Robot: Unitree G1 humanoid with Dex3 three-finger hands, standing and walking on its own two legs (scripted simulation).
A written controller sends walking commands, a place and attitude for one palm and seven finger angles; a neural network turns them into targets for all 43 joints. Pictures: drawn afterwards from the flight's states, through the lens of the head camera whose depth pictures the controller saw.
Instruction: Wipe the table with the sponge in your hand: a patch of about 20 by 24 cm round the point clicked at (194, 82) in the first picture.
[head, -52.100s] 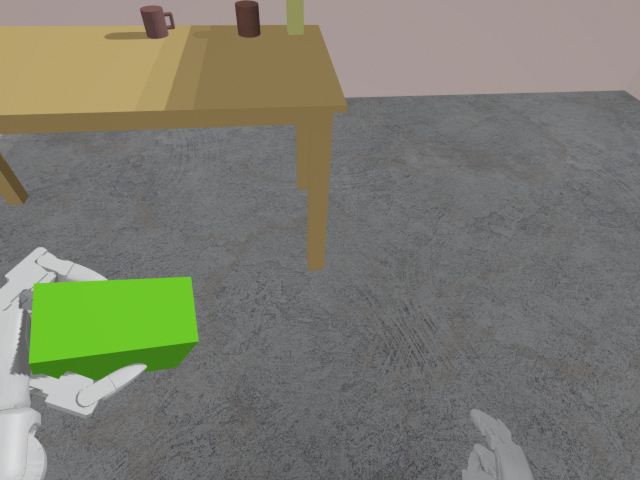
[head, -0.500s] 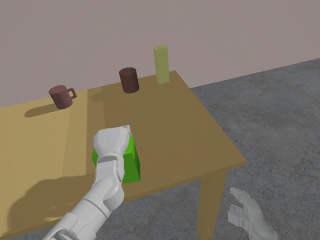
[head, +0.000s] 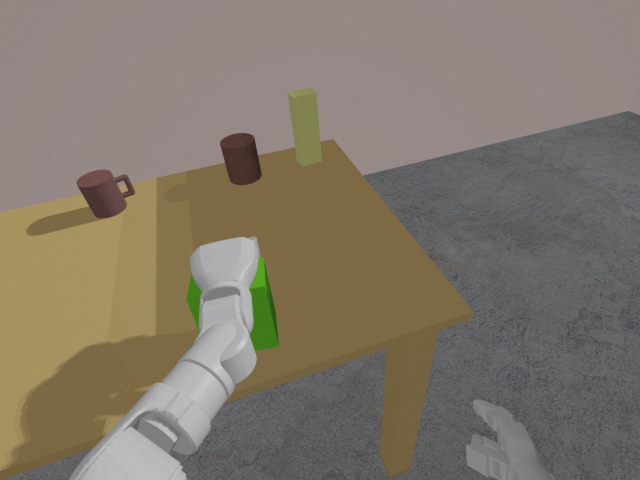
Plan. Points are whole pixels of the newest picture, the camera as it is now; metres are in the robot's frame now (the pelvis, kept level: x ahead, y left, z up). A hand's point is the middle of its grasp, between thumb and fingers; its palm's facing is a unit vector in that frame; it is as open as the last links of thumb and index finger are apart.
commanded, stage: wipe forward along the third lane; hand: left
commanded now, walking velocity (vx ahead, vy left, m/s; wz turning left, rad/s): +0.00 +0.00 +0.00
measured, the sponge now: (239, 318) +0.34 +0.17 +0.02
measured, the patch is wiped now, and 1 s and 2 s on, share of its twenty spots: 0.70 0.85 1.00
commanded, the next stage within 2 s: wipe back along the third lane in 1.26 s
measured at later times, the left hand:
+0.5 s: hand (237, 258) +0.41 +0.18 +0.08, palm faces -0.05 -0.02 -1.00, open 10.5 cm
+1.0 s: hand (231, 239) +0.45 +0.21 +0.08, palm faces -0.07 -0.02 -1.00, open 10.5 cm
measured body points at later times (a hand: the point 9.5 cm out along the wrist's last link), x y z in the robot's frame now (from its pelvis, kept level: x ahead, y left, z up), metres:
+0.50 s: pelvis +0.00 -0.01 +0.00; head -0.01 -0.04 +0.45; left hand +0.41 +0.18 +0.13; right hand +0.13 -0.26 -0.13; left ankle +0.05 +0.14 -0.73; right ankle +0.01 -0.06 -0.73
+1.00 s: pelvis +0.01 +0.00 +0.00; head +0.03 -0.02 +0.45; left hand +0.45 +0.20 +0.13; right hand +0.13 -0.26 -0.13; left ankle +0.05 +0.14 -0.73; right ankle +0.01 -0.06 -0.73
